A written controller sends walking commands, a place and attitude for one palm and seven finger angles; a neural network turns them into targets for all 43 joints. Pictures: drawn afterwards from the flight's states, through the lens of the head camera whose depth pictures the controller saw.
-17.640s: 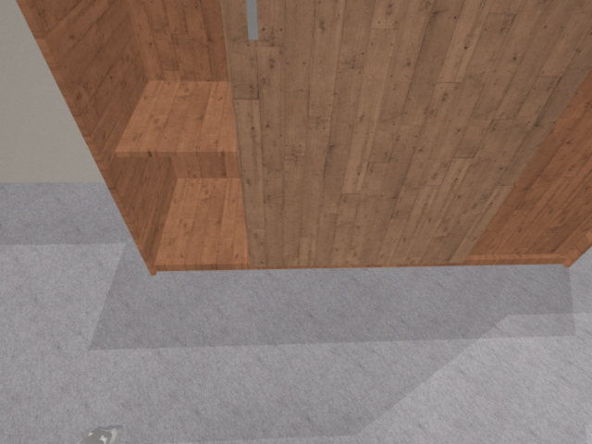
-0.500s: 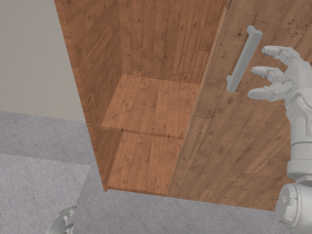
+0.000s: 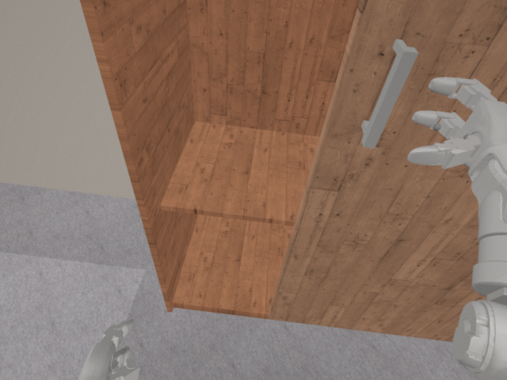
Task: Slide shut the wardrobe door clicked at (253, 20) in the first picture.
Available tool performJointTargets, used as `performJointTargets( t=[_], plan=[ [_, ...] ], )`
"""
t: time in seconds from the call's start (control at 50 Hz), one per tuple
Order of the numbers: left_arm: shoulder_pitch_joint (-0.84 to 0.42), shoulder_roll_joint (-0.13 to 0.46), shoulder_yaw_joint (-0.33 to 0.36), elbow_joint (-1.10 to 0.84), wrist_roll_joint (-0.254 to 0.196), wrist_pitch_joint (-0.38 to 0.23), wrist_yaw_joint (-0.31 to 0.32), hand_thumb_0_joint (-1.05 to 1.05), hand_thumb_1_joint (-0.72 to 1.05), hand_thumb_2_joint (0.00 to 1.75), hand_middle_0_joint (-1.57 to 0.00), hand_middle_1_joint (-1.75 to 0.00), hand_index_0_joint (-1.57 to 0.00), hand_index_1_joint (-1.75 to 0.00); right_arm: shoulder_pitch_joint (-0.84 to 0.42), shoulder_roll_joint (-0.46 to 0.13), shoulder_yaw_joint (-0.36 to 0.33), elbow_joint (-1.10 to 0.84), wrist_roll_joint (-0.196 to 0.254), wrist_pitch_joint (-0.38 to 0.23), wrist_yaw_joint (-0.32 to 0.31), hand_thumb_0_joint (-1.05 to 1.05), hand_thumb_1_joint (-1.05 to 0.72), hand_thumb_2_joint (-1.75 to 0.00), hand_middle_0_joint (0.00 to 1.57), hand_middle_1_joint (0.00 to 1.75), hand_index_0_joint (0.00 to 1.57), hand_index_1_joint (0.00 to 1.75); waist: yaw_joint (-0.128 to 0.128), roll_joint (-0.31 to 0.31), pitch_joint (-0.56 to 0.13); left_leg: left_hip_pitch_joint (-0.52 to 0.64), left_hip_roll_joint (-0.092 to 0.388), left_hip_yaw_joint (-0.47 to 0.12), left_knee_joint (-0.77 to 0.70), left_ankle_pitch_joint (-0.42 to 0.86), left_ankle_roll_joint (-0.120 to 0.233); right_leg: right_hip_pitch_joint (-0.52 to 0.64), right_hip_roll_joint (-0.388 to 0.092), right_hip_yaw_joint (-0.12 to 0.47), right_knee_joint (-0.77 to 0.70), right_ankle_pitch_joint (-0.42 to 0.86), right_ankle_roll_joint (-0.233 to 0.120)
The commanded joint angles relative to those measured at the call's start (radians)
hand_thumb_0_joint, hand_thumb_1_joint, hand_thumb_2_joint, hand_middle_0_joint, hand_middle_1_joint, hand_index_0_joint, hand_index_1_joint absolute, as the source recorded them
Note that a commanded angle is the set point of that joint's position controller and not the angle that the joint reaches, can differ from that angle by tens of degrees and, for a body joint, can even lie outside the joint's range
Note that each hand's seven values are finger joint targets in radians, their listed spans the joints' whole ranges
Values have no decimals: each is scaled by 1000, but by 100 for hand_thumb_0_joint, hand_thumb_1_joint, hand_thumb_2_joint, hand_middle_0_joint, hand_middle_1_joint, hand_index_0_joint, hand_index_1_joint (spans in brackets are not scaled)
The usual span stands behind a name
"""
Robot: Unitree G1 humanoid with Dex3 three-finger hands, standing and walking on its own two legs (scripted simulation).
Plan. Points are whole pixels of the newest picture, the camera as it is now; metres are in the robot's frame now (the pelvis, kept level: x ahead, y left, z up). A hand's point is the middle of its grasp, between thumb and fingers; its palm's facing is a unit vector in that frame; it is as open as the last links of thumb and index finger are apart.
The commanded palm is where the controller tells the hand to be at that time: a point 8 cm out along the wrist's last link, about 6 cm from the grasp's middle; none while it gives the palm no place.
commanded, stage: move the hooked fingers beside the handle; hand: right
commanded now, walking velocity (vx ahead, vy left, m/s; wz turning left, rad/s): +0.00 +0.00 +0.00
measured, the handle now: (383, 96) +0.48 -0.14 +0.26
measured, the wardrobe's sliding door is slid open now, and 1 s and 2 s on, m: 0.38 0.38 0.38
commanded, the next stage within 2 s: feel for the door with the fingertips in 0.72 s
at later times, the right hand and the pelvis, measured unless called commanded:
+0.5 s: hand (440, 128) +0.41 -0.21 +0.25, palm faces +0.06 +1.00 -0.04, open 14.0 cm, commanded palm +0.39 -0.25 +0.26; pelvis +0.00 +0.00 +0.00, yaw +0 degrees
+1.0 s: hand (428, 126) +0.41 -0.19 +0.25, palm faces +0.04 +1.00 -0.03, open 14.0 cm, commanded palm +0.38 -0.23 +0.26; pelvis +0.00 +0.00 +0.00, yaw +0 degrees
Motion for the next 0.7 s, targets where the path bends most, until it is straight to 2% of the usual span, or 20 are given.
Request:
performJointTargets(
  t=[0.0, 0.02, 0.08, 0.1, 0.14, 0.22, 0.26, 0.28, 0.34, 0.36, 0.42, 0.46, 0.48, 0.5, 0.54, 0.56, 0.62, 0.64, 0.66, 0.68],
  plan=[
    [-73, 131, 47, -126, -9, -52, 10, 0, 90, 90, -20, -30, -20, -30, -538, -214, 0, -189, 21, -69, 8, 0, 50, -30, 30, 120, 30, 120, 28, 32, -241, -211, -17, -6, -79, 414, -4, 345, 32, 27, 9, 186, -65],
    [-63, 137, 50, -121, -6, -55, 10, 0, 90, 90, -20, -30, -20, -30, -557, -248, -24, -196, 21, -75, 7, 0, 50, -30, 30, 120, 30, 120, 26, 28, -261, -202, -16, -5, -76, 418, -2, 352, 30, 32, 8, 193, -63],
    [-69, 133, 51, -132, -4, -64, 5, 0, 90, 90, -20, -30, -20, -30, -539, -241, -33, -251, 21, -90, -1, 0, 50, -30, 30, 120, 30, 120, 9, 0, -321, -172, -17, -3, -67, 449, 3, 383, 33, 36, 13, 236, -63],
    [-64, 134, 50, -124, -1, -66, 4, 0, 90, 90, -20, -30, -20, -30, -533, -248, -45, -233, 21, -87, -5, 0, 50, -30, 30, 120, 30, 120, 12, 21, -310, -176, -19, 0, -67, 456, 2, 384, 31, 37, 12, 243, -64],
    [-64, 133, 49, -123, 0, -60, 2, 0, 90, 90, -20, -30, -20, -30, -475, -250, -52, -213, 23, -80, -8, 0, 50, -30, 30, 120, 30, 120, -3, 57, -285, -143, -14, 3, -69, 467, 3, 346, 31, 31, 8, 246, -65],
    [-65, 137, 52, -134, -5, -53, -1, 0, 90, 90, -20, -30, -20, -30, -446, -269, -70, -199, 15, -55, -9, 0, 50, -30, 30, 120, 30, 120, -3, 53, -259, -166, -16, 0, -68, 457, -3, 328, 31, 24, 3, 225, -64],
    [-64, 142, 53, -140, -4, -49, 0, 0, 90, 90, -20, -30, -20, -30, -449, -309, -99, -222, 10, -61, -10, 0, 50, -30, 30, 120, 30, 120, -7, 74, -273, -148, -16, -4, -69, 478, -7, 320, 31, 20, 4, 231, -67],
    [-68, 141, 54, -145, 0, -49, 0, 0, 90, 90, -20, -30, -20, -30, -447, -330, -118, -253, 12, -65, -10, 0, 50, -30, 30, 120, 30, 120, -12, 54, -295, -130, -13, -8, -66, 495, -6, 325, 32, 19, 5, 244, -67],
    [-71, 133, 50, -145, -4, -47, 3, 0, 90, 90, -20, -30, -20, -30, -465, -279, -61, -277, 16, -75, 3, 0, 50, -30, 30, 120, 30, 120, 3, 43, -273, -135, -12, -4, -70, 482, -2, 332, 31, 16, 10, 242, -67],
    [-67, 138, 53, -146, -6, -51, 1, 0, 90, 90, -20, -30, -20, -30, -454, -305, -95, -261, 16, -75, 4, 0, 50, -30, 30, 120, 30, 120, 0, 49, -278, -156, -18, -5, -72, 482, -7, 339, 31, 19, 11, 237, -69],
    [-72, 134, 53, -144, -7, -56, 3, 0, 90, 90, -20, -30, -20, -30, -474, -266, -56, -273, 20, -69, 13, 0, 50, -30, 30, 120, 30, 120, 8, -7, -273, -180, -18, -3, -70, 451, -2, 358, 33, 24, 11, 228, -64],
    [-68, 139, 52, -135, -8, -56, 4, 0, 90, 90, -20, -30, -20, -30, -484, -267, -52, -261, 20, -68, 10, 0, 50, -30, 30, 120, 30, 120, 14, 17, -263, -187, -20, -2, -75, 441, -3, 353, 30, 25, 10, 216, -65],
    [-74, 135, 52, -136, -7, -58, 4, 0, 90, 90, -20, -30, -20, -30, -493, -238, -30, -283, 23, -67, 9, 0, 50, -30, 30, 120, 30, 120, 15, -4, -273, -187, -19, -2, -72, 444, 0, 368, 31, 27, 9, 225, -64],
    [-73, 134, 53, -137, -8, -60, 4, 0, 90, 90, -20, -30, -20, -30, -483, -224, -27, -271, 27, -60, 8, 0, 50, -30, 30, 120, 30, 120, 16, 9, -276, -196, -21, 0, -72, 439, -1, 374, 31, 29, 11, 224, -64],
    [-70, 136, 51, -125, -4, -57, 5, 0, 90, 90, -20, -30, -20, -30, -479, -230, -29, -267, 33, -61, 2, 0, 50, -30, 30, 120, 30, 120, 11, 38, -271, -167, -15, 1, -75, 444, 2, 352, 32, 29, 8, 223, -64],
    [-68, 141, 54, -127, -6, -57, 4, 0, 90, 90, -20, -30, -20, -30, -450, -260, -68, -225, 28, -52, -2, 0, 50, -30, 30, 120, 30, 120, 5, 75, -264, -181, -20, -1, -73, 455, -5, 343, 31, 28, 11, 222, -67],
    [-78, 136, 52, -133, -6, -56, 3, 0, 90, 90, -20, -30, -20, -30, -495, -255, -47, -256, 18, -58, -9, 0, 50, -30, 30, 120, 30, 120, 5, 21, -272, -178, -15, -2, -67, 437, -1, 351, 33, 29, 5, 217, -62],
    [-79, 132, 48, -133, -4, -52, 2, 0, 90, 90, -20, -30, -20, -30, -490, -235, -23, -280, 19, -64, -12, 0, 50, -30, 30, 120, 30, 120, 4, 16, -277, -157, -11, 0, -69, 436, 4, 350, 32, 29, 6, 223, -62],
    [-79, 134, 51, -135, -5, -52, 0, 0, 90, 90, -20, -30, -20, -30, -466, -255, -58, -254, 16, -62, -18, 0, 50, -30, 30, 120, 30, 120, 2, 37, -273, -174, -17, -2, -70, 445, -1, 352, 31, 29, 8, 224, -64],
    [-81, 134, 49, -131, -4, -50, 2, 0, 90, 90, -20, -30, -20, -30, -478, -233, -34, -248, 20, -58, -16, 0, 50, -30, 30, 120, 30, 120, 8, 44, -263, -173, -16, -2, -69, 449, -2, 344, 33, 28, 5, 221, -64]
  ],
)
